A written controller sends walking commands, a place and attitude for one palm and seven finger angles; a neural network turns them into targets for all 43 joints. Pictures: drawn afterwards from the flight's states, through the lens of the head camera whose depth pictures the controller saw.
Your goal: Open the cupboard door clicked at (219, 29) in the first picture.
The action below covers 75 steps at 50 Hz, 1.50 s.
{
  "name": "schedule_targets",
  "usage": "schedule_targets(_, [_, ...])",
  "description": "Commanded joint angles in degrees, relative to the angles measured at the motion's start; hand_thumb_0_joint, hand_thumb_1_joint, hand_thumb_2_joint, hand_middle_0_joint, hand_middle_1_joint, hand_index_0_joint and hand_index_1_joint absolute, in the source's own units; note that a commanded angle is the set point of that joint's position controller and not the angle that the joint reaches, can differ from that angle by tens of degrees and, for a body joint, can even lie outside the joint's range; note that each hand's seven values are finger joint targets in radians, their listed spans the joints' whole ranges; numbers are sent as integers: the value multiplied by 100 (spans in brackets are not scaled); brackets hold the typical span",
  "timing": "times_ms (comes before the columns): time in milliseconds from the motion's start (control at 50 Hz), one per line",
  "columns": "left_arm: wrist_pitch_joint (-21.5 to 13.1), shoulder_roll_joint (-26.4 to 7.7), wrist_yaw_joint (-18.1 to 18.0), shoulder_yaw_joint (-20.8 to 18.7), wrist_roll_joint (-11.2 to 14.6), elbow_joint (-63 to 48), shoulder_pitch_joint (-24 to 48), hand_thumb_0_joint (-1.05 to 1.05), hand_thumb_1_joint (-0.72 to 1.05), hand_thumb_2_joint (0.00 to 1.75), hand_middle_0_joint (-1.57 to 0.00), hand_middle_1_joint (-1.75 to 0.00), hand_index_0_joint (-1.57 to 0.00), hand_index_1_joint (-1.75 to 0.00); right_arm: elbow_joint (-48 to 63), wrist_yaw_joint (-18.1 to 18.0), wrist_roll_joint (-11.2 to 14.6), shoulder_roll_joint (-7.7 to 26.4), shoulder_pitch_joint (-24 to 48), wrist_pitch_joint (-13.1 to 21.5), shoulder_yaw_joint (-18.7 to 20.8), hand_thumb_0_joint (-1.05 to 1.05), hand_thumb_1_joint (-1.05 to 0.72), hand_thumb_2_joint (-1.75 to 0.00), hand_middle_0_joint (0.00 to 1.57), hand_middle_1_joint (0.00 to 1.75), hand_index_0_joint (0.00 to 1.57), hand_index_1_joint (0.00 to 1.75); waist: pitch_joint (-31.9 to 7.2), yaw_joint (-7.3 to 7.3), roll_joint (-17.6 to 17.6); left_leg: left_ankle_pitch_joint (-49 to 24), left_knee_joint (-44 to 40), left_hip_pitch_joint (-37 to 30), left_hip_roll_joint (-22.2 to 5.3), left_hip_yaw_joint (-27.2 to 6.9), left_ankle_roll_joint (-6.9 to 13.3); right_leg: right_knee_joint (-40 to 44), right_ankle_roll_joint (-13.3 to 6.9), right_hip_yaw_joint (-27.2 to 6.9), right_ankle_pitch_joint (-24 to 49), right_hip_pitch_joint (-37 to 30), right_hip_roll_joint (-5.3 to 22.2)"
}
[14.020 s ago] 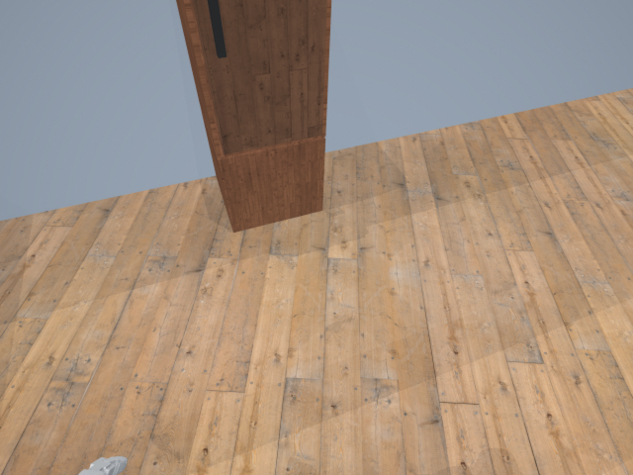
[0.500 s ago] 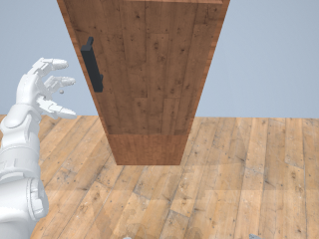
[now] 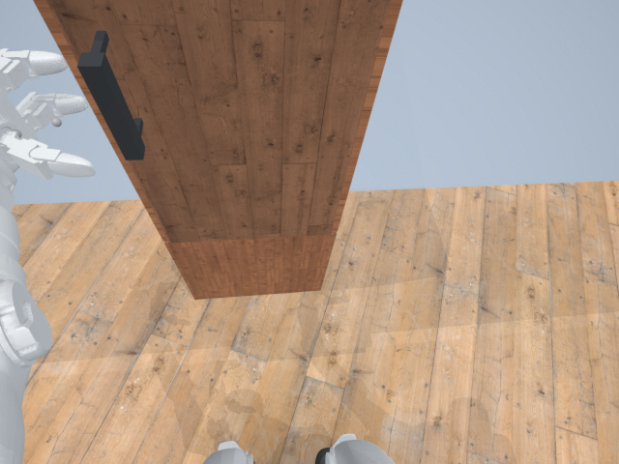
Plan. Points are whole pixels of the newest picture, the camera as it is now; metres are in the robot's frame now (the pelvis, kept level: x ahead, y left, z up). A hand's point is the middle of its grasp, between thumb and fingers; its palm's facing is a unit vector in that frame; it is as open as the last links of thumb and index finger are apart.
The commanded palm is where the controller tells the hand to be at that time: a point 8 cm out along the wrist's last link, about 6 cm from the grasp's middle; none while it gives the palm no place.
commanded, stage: move the hooked fingers beside the handle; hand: left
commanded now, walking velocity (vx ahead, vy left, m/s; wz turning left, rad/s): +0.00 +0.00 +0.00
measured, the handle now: (119, 100) +0.55 +0.20 +0.11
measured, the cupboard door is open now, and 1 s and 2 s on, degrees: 0 0 0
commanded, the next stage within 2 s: slide the fingers in behind the handle in 1.00 s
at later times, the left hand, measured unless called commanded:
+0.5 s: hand (50, 129) +0.49 +0.26 +0.13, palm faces +0.01 -1.00 +0.01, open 14.0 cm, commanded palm +0.47 +0.31 +0.12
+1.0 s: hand (52, 127) +0.49 +0.26 +0.13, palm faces +0.02 -1.00 -0.01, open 14.0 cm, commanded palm +0.48 +0.31 +0.12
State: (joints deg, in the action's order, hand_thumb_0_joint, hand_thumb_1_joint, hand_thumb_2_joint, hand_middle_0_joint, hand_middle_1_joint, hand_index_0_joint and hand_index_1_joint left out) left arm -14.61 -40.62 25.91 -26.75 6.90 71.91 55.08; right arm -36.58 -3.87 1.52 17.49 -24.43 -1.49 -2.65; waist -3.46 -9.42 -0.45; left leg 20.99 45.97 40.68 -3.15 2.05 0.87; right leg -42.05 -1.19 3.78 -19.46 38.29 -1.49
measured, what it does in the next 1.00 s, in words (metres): stands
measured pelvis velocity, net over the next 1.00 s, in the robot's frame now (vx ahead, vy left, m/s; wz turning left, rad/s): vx -0.01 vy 0.01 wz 0.00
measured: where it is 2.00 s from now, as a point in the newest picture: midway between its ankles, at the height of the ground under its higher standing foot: outside the picture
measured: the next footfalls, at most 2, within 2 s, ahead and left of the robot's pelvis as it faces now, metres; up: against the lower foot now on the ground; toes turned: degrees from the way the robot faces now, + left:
none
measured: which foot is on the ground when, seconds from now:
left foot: down 0.00-1.00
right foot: down 0.00-1.00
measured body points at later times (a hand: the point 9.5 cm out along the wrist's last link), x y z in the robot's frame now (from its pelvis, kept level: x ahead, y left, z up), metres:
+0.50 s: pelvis +0.02 +0.01 +0.00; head +0.10 +0.03 +0.44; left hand +0.48 +0.32 +0.13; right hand +0.03 -0.26 -0.11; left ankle +0.01 +0.11 -0.71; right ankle +0.00 -0.11 -0.71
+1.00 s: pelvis -0.01 +0.01 -0.01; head +0.10 +0.03 +0.43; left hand +0.49 +0.32 +0.13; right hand +0.00 -0.27 -0.11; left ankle +0.01 +0.11 -0.71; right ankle +0.00 -0.11 -0.71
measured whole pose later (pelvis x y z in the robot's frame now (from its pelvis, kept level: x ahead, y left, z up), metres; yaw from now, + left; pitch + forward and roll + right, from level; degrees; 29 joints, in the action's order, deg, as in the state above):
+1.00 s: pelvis -0.01 +0.01 -0.01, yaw +0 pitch +16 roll -3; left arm -16.2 -40.9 24.4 -25.7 6.5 73.0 56.3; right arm -35.5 -3.4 1.3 17.0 -23.6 -2.7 -3.4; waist -3.7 -9.8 -0.6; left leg 21.9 48.9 43.4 -3.0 1.5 1.3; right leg -44.0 -0.8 4.1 -19.9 40.4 -1.4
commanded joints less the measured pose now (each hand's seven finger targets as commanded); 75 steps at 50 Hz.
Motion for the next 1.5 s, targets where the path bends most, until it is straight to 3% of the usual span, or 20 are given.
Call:
schedule_targets(0, [-387,-1741,-86,-75,-7,-1184,2841,0,-50,30,-30,-120,-30,-120,306,-66,-33,1025,-875,93,346,0,-90,-90,20,30,20,30,-2407,-86,-1017,-1875,-313,-1692,177,-383,143,379,47,-304,1728,-670,-90])
schedule_targets(60, [-415,-1815,-81,-297,68,-1133,2448,0,-50,30,-30,-120,-30,-120,359,-37,-76,1055,-995,46,374,0,-90,-90,20,30,20,30,-2737,15,-695,-2259,-272,-1854,150,-411,148,306,30,-260,1989,-832,-140])
schedule_targets(80, [-412,-1873,-51,-363,73,-1182,2305,0,-50,30,-30,-120,-30,-120,392,-21,-78,1046,-975,17,378,0,-90,-90,20,30,20,30,-2863,94,-878,-2343,-263,-1867,153,-361,130,289,42,-272,2099,-906,-124])
schedule_targets(120, [-324,-1966,-18,-409,60,-1050,2095,0,-50,30,-30,-120,-30,-120,442,-9,-55,1045,-956,-50,366,0,-90,-90,20,30,20,30,-2602,105,-637,-2268,-277,-1584,160,-313,155,304,59,-275,2190,-1008,-123])
schedule_targets(160, [-357,-1925,-23,-413,61,-1326,2035,0,-50,30,-30,-120,-30,-120,534,11,-69,1029,-931,-97,369,0,-90,-90,20,30,20,30,-2662,200,-931,-2439,-276,-1722,174,-304,145,255,17,-255,2254,-988,-140])
schedule_targets(300, [-513,-1566,-62,-392,262,-2007,1918,0,-50,30,-30,-120,-30,-120,538,66,-67,974,-846,-173,443,0,-90,-90,20,30,20,30,-2904,213,-1080,-3060,-227,-2395,93,-398,84,258,15,-175,2338,-805,-183])
schedule_targets(440, [-338,-1162,-153,-67,256,-1740,1850,0,-50,30,-30,-120,-30,-120,478,60,-28,955,-689,-179,429,0,-90,-90,20,30,20,30,-2223,94,-672,-2595,-329,-2063,101,-410,104,343,26,-136,2089,-683,-158])
schedule_targets(480, [-410,-972,-194,72,238,-1931,1993,0,-50,30,-30,-120,-30,-120,500,60,-37,922,-630,-152,418,0,-90,-90,20,30,20,30,-2416,117,-1087,-2770,-299,-2348,110,-445,62,304,2,-138,2025,-550,-145])
schedule_targets(560, [-537,-768,-298,220,261,-1879,2357,0,-50,30,-30,-120,-30,-120,433,42,-49,926,-587,-80,405,0,-90,-90,20,30,20,30,-2305,-2,-957,-2511,-289,-2394,93,-531,50,298,-19,-113,1747,-355,-149])
schedule_targets(600, [-531,-1041,-331,2,242,-1631,2287,0,-50,30,-30,-120,-30,-120,407,36,-51,957,-587,-67,395,0,-90,-90,20,30,20,30,-2383,33,-637,-2360,-288,-2201,109,-530,64,279,2,-138,1803,-531,-136])
schedule_targets(680, [-549,-1073,-344,61,144,-1576,2309,0,-50,30,-30,-120,-30,-120,451,35,-40,933,-513,-42,361,0,-90,-90,20,30,20,30,-2369,83,-884,-2206,-277,-2042,146,-474,58,238,-3,-170,1775,-571,-105])
schedule_targets(780, [-500,-1383,-322,-63,126,-1244,2419,0,-50,30,-30,-120,-30,-120,489,-6,-23,994,-534,-26,330,0,-90,-90,20,30,20,30,-2185,-6,-468,-1597,-295,-1529,167,-419,123,297,33,-242,1555,-696,-97])
schedule_targets(920, [-523,-1801,-150,-147,67,-1051,2721,0,-50,30,-30,-120,-30,-120,414,-65,-22,1056,-704,11,299,0,-90,-90,20,30,20,30,-2256,-83,-653,-1324,-227,-1279,166,-429,144,296,38,-314,1323,-640,-101])
schedule_targets(1000, [-447,-1585,-65,16,98,-938,2788,0,-50,30,-30,-120,-30,-120,345,-67,-35,1056,-828,19,304,0,-90,-90,20,30,20,30,-2310,-187,-782,-1401,-194,-1459,142,-466,137,309,45,-262,1252,-372,-126])
schedule_targets(1080, [-471,-1718,-66,-134,83,-1302,2678,0,-50,30,-30,-120,-30,-120,361,-34,-75,1053,-941,-1,344,0,-90,-90,20,30,20,30,-2776,-36,-1151,-1909,-165,-1856,129,-495,95,228,10,-208,1485,-379,-147])
schedule_targets(1140, [-385,-1444,-114,21,109,-1178,2609,0,-50,30,-30,-120,-30,-120,345,-9,-81,1044,-951,-38,347,0,-90,-90,20,30,20,30,-2423,-85,-949,-1697,-210,-1677,112,-480,110,290,26,-177,1321,-276,-161])
schedule_targets(1240, [-430,-1703,-328,-286,49,-1562,2551,0,-50,30,-30,-120,-30,-120,368,42,-115,1025,-1016,-62,393,0,-90,-90,20,30,20,30,-2802,41,-1015,-2121,-173,-1902,104,-484,97,222,14,-175,1644,-489,-173])
schedule_targets(1360, [-448,-1225,-450,-49,88,-1630,2427,0,-50,30,-30,-120,-30,-120,398,84,-104,979,-943,-105,407,0,-90,-90,20,30,20,30,-2545,-29,-848,-2226,-171,-1899,107,-454,117,229,5,-148,1788,-480,-194])
schedule_targets(1420, [-448,-865,-489,191,87,-1734,2439,0,-50,30,-30,-120,-30,-120,353,117,-103,929,-901,-85,414,0,-90,-90,20,30,20,30,-2586,-43,-1135,-2494,-156,-2222,78,-507,58,220,-1,-115,1799,-272,-187])
schedule_targets(1480, [-489,-758,-516,179,160,-1804,2381,0,-50,30,-30,-120,-30,-120,323,130,-106,927,-890,-78,437,0,-90,-90,20,30,20,30,-2700,-31,-825,-2742,-122,-2291,64,-521,69,190,15,-113,2001,-387,-197])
